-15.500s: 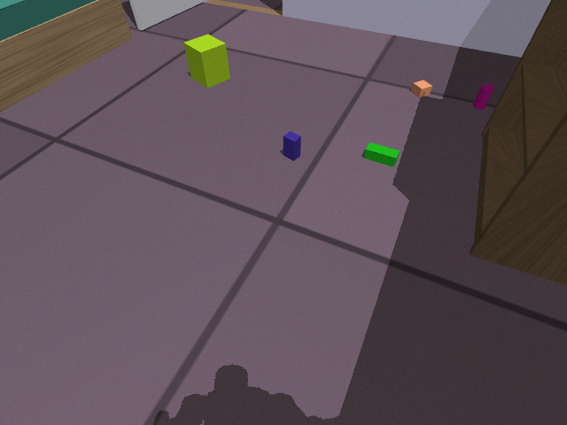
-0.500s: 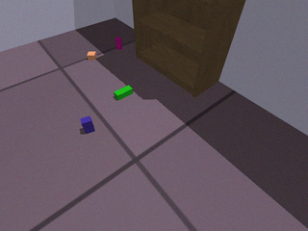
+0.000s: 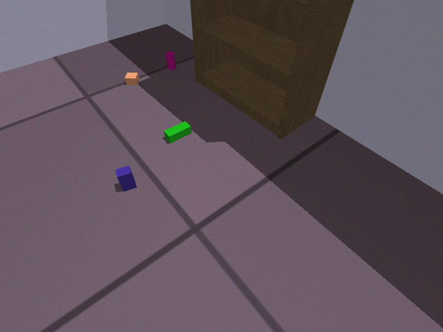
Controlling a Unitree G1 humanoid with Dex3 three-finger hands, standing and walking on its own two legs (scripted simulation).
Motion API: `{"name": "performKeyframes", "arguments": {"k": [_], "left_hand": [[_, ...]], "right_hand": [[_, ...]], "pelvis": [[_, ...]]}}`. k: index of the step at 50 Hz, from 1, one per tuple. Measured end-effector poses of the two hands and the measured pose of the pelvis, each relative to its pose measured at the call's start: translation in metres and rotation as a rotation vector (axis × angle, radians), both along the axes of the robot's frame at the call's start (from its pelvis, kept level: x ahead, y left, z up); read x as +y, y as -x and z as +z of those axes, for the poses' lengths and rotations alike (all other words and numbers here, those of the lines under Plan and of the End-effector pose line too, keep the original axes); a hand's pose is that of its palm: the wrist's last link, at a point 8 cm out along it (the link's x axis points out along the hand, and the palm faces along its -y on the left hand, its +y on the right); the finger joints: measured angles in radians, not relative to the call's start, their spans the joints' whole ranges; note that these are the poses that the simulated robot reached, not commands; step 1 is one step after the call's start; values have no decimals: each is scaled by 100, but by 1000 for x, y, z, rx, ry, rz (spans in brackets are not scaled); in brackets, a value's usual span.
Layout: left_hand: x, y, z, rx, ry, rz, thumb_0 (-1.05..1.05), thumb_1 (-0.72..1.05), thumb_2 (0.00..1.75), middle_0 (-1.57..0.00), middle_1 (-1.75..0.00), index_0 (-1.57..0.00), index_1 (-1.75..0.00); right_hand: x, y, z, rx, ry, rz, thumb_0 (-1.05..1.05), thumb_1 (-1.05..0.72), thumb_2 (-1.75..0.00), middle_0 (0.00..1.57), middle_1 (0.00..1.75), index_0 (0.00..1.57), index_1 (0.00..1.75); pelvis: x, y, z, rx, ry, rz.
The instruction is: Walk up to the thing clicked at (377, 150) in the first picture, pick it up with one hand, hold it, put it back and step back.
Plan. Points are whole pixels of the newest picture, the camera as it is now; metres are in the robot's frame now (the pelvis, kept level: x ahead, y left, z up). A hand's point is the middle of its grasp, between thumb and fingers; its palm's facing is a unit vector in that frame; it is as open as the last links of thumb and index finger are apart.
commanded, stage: stand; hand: left
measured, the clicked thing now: (177, 132) +1.43 +0.26 -0.75
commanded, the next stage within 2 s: walk up in 0.32 s
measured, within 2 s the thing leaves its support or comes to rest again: neither
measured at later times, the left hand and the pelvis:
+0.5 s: hand out of the picture +0.09 +0.26 -0.15, palm faces -0.07 -0.92 -0.38, open 7.4 cm; pelvis +0.02 -0.02 -0.01, yaw -2 degrees
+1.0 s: hand (112, 314) +0.21 +0.24 -0.18, palm faces +0.06 -0.93 -0.36, open 7.4 cm; pelvis +0.22 -0.03 -0.03, yaw +3 degrees
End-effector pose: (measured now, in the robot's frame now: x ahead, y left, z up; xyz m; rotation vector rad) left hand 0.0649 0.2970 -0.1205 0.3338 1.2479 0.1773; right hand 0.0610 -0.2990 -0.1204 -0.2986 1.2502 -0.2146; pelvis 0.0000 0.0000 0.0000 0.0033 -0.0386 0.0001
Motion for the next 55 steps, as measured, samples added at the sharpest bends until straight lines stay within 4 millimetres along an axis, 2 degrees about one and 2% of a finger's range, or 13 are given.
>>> {"name": "performKeyframes", "arguments": {"k": [19,22,26,30,32,36,41,45,49,52,55], "left_hand": [[2,-4,3,-30,7,-2,0,90,90,-20,-30,-20,-30],[7,-9,5,-24,-8,-13,0,90,90,-20,-30,-21,-30],[6,-27,15,-27,-43,-37,1,90,90,-20,-30,-20,-30],[-1,-41,22,-85,-93,-24,0,90,90,-20,-30,-20,-30],[-5,-37,25,-88,-112,12,0,90,90,-20,-30,-20,-30],[-13,-31,34,-31,-114,58,0,90,90,-20,-30,-20,-30],[-20,-51,28,-5,-93,96,1,90,90,-20,-30,-21,-30],[-20,-81,11,3,-59,110,1,90,90,-20,-30,-21,-30],[-13,-121,-15,19,-21,121,1,90,90,-20,-30,-21,-30],[-9,-159,-29,40,3,121,1,90,90,-20,-30,-21,-30],[-10,-206,-25,22,27,85,1,90,90,-20,-30,-20,-30]], "right_hand": [[-4,-9,3,-49,-13,3,0,-90,-89,20,30,21,30],[-17,-8,3,-77,-11,-16,0,-90,-89,20,30,21,30],[-44,-2,1,-66,2,-41,0,-90,-89,20,30,21,30],[-77,-9,-13,-7,19,-49,0,-90,-89,20,30,21,30],[-84,-24,-14,13,25,-42,0,-90,-89,20,30,21,30],[-86,-70,-6,-29,0,-8,1,-90,-89,20,30,20,30],[-79,-130,-2,-54,-15,63,0,-90,-89,20,30,20,30],[-65,-185,-4,-43,-16,120,0,-90,-89,20,30,20,30],[-44,-254,-6,-67,-2,170,0,-90,-89,20,30,21,30],[-26,-303,-2,-136,9,193,0,-90,-89,20,30,21,30],[-17,-333,10,-216,9,155,0,-90,-89,20,30,21,30]], "pelvis": [[-2,-5,-2,1,-6,-6],[-7,-12,-5,11,-10,-29],[-23,-23,-7,4,-19,-41],[-43,-43,-17,-10,-3,-30],[-49,-55,-16,-9,3,-21],[-53,-84,-6,-9,11,-17],[-54,-124,-6,-10,31,13],[-50,-161,-14,-7,45,38],[-38,-207,-27,3,45,56],[-27,-238,-31,-1,-2,46],[-18,-266,-24,-8,18,51]]}}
